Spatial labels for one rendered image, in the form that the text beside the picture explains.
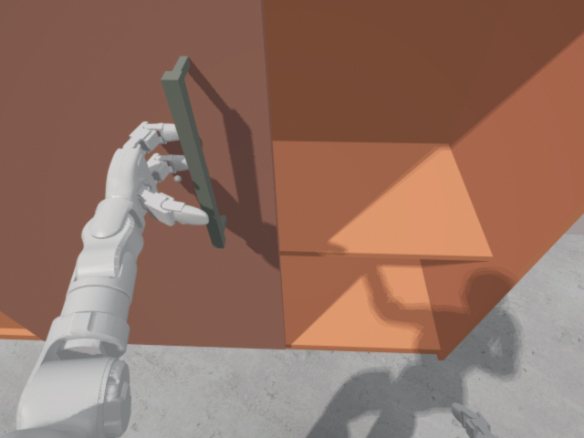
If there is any handle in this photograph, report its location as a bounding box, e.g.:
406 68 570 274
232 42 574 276
161 56 227 248

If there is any robot left hand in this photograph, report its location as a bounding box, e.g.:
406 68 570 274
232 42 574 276
105 121 209 226

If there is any left robot forearm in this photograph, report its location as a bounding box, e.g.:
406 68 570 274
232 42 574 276
16 198 145 430

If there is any wardrobe door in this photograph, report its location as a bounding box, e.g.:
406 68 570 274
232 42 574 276
0 0 286 349
0 311 24 329

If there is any robot left upper arm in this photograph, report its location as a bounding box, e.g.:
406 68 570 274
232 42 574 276
0 357 131 438

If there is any robot right hand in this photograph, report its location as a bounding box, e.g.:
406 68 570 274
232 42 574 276
451 402 499 438

